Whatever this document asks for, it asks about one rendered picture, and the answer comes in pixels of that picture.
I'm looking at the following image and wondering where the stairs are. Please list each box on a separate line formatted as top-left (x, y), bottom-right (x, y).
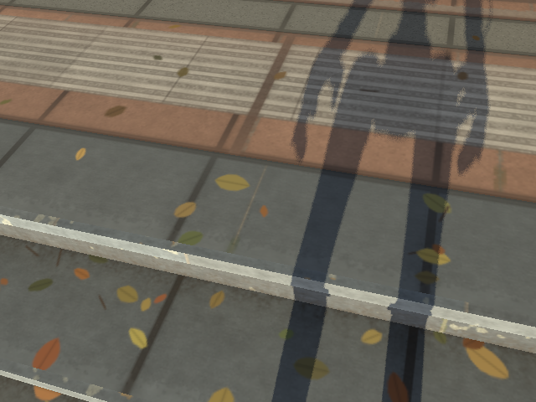
top-left (0, 224), bottom-right (536, 402)

